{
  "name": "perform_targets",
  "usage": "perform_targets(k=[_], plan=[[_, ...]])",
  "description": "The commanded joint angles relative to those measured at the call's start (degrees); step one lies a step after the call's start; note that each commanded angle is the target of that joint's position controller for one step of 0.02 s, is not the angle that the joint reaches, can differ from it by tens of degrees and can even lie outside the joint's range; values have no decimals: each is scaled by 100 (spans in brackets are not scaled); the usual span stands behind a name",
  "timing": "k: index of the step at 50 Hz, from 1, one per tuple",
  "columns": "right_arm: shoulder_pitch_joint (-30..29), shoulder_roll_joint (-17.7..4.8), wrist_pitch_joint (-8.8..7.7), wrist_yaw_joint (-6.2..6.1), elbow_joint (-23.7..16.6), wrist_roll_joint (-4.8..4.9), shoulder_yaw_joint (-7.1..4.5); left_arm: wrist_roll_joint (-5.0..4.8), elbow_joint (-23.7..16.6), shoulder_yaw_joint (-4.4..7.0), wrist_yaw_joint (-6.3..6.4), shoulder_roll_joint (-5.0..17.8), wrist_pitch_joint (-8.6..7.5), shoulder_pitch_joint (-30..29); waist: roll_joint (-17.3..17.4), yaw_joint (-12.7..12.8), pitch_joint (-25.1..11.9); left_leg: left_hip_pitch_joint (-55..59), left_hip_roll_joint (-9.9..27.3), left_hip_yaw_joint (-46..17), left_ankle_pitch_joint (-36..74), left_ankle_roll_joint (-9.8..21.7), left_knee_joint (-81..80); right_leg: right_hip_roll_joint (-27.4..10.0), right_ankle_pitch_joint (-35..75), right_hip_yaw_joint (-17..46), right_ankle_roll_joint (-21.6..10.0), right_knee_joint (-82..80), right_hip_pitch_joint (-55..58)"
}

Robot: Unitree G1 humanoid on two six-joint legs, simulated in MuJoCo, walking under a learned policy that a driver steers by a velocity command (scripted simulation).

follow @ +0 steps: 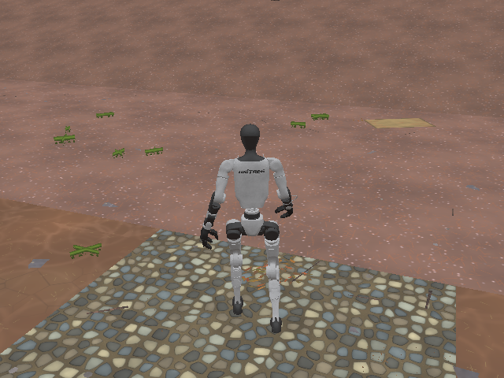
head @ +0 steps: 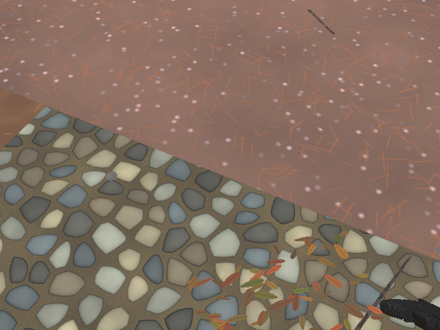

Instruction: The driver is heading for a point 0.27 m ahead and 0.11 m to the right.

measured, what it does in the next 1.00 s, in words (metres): walks ahead: right foot, then left foot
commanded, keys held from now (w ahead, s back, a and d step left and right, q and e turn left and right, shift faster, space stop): w+e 0.12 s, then no key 0.88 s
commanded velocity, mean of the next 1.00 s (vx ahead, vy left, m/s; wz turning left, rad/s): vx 0.18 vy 0.00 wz -0.07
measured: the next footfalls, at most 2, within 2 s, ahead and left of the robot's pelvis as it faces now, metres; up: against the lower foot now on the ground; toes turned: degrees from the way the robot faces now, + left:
right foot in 0.40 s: +0.36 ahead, -0.14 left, +0.00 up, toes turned -6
left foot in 0.70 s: +0.32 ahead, +0.12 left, +0.00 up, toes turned -5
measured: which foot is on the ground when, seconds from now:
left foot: down 0.00-0.42, up 0.44-0.68, down 0.70-1.00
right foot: up 0.00-0.38, down 0.40-1.00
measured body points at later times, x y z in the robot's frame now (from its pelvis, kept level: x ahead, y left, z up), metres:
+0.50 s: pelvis +0.22 -0.03 +0.00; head +0.26 -0.04 +0.45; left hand +0.42 +0.20 -0.10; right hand +0.26 -0.31 -0.13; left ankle +0.11 +0.11 -0.67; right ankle +0.32 -0.13 -0.72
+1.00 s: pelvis +0.30 -0.01 +0.01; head +0.31 +0.00 +0.46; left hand +0.42 +0.24 -0.13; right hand +0.32 -0.27 -0.13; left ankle +0.28 +0.12 -0.72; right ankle +0.32 -0.13 -0.72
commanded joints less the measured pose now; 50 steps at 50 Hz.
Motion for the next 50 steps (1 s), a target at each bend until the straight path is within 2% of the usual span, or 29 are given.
perform_targets(k=[1,2,3,4,6,9,11,13,17,19,20,21,22,23,24,25,26,27,29,30,32,34,35,36,37,38,39,43,50], plan=[[1714,-963,-34,-61,138,13,-329,-171,-670,122,-58,826,-260,-438,777,-970,-1116,3770,1957,-2852,-671,1151,-1576,-155,167,588,-214,2467,-3607],[1370,-809,-59,-47,152,-5,-283,-111,-660,118,-30,732,-248,-603,435,-776,-772,3072,1695,-2281,-335,1004,-1753,-371,648,520,-198,2172,-3402],[1125,-649,-100,-28,157,-35,-244,-45,-635,146,-20,694,-194,-588,506,-600,-505,2536,1517,-1836,30,931,-1972,-506,996,550,-155,1900,-3163],[971,-557,-150,-25,180,-69,-230,-52,-561,147,-22,602,-108,-408,594,-431,-450,2175,1414,-1510,218,883,-2186,-590,1250,612,-114,1817,-2820],[894,-562,-271,-33,302,-80,-260,-62,-519,119,-1,368,36,-303,507,-292,-333,1831,1401,-1046,665,919,-2470,-581,1532,646,-14,1698,-2693],[905,-674,-303,-100,514,-129,-284,71,-689,112,43,275,76,-658,306,-215,-67,1657,1285,-343,2631,916,-2386,-407,2055,644,149,863,-2814],[827,-727,-253,-158,583,-89,-279,135,-773,34,-18,108,25,-946,334,-259,-72,1506,999,181,3008,763,-2323,-305,2814,349,135,-252,-2381],[1059,-809,-202,-205,736,-52,-283,166,-891,-37,-101,-7,-18,-1407,299,-481,-128,1642,973,276,3090,712,-2256,-165,3439,123,101,-1018,-2070],[1221,-976,-53,-238,1037,52,-327,173,-1010,12,-196,256,-39,-1596,432,-471,-275,2435,1292,33,3164,621,-1697,-28,3085,186,-142,-1635,-1961],[1068,-996,29,-270,1115,109,-337,223,-883,98,-196,446,-63,-1174,397,-164,-480,2578,1201,22,3307,420,-985,147,3136,65,-339,-2122,-1354],[1264,-903,44,-274,1179,69,-309,256,-755,193,-149,697,-79,-832,147,-69,-748,2494,854,162,3171,193,-276,173,4266,70,-477,-2419,-626],[1600,-694,0,-272,1117,-111,-219,325,-737,276,-81,1132,-65,-485,-500,-143,-1433,1682,433,353,1640,-138,863,-665,7059,857,-844,-1853,792],[2304,-153,-1,-203,1245,-137,-12,372,-665,177,-33,922,1,-383,-1454,-337,-2253,382,-120,35,-2401,-522,2492,-1891,7940,2351,-2016,-1806,2205],[2103,-478,67,-171,1361,-14,-87,229,-677,56,-56,492,50,-428,-1011,-191,-2492,300,-48,-674,-3348,-614,2961,-1864,7126,2575,-2149,-2039,1925],[1681,-710,144,-178,1251,118,-155,153,-705,32,-83,441,67,-797,-778,-195,-1886,-46,115,-725,-3240,-622,3103,-1642,6070,2231,-1948,-2295,1407],[1389,-683,237,-247,1239,120,-167,150,-726,18,-81,381,83,-1112,-473,-258,-1414,-229,244,-641,-2993,-628,2947,-1464,5028,2043,-1719,-2525,858],[1233,-679,348,-320,1233,58,-193,156,-756,-4,-65,327,107,-1433,-372,-355,-1035,-124,360,-626,-2742,-659,2572,-1347,4126,1875,-1544,-2786,198],[1254,-636,453,-371,1247,35,-193,210,-766,12,-43,368,146,-1674,-579,-506,-873,266,426,-600,-2474,-685,2098,-1179,3335,1705,-1382,-3028,-383],[1417,-460,547,-444,1389,14,-158,292,-759,43,2,396,210,-1891,-827,-595,-808,937,310,-407,-2049,-702,1359,-951,2593,1419,-1277,-3289,-978],[1470,-419,553,-455,1463,2,-148,291,-727,46,26,382,218,-1898,-828,-596,-883,1219,289,-365,-1678,-670,1036,-899,2352,1311,-1245,-3336,-1078],[1535,-362,544,-424,1602,-31,-141,219,-645,44,66,373,234,-1949,-741,-667,-918,1734,228,-241,-748,-566,283,-790,1534,1119,-1107,-3358,-1271],[1477,-349,531,-371,1672,-148,-136,162,-518,-1,80,239,258,-1858,-621,-691,-749,2168,183,-165,-197,-391,-379,-552,227,956,-722,-3367,-1586],[1325,-466,520,-372,1593,-207,-137,187,-429,-37,71,147,262,-1732,-444,-616,-497,2069,445,-458,-262,-252,-754,-392,-199,870,-444,-3282,-1689],[1123,-826,508,-398,1557,-150,-208,208,-420,-3,73,208,280,-1607,31,-354,-159,1375,595,-626,-1233,-86,-961,-81,-118,581,-226,-3134,-1488],[992,-750,454,-390,1614,-108,-203,226,-412,-5,99,196,290,-1695,379,-332,-7,645,522,-647,-2057,-47,-1186,82,428,369,-109,-2852,-887],[860,-557,378,-385,1630,-122,-146,228,-384,-8,123,170,288,-1697,518,-293,15,375,509,-654,-2107,-133,-1374,86,902,338,-110,-2613,-490],[767,-489,310,-377,1668,-135,-124,217,-319,-9,145,132,293,-1612,630,-234,-11,337,502,-646,-1861,-227,-1434,86,1252,300,-155,-2481,-287],[962,-474,150,-350,1856,-54,-99,195,-84,8,153,160,292,-1483,322,-321,-206,898,419,-530,-683,-307,-1168,68,2146,275,-260,-2338,-239],[1114,-447,201,-357,2108,-28,-58,134,225,26,163,186,336,-1493,31,-419,-384,1357,324,-395,373,-250,-962,51,3070,244,-225,-2196,-61]])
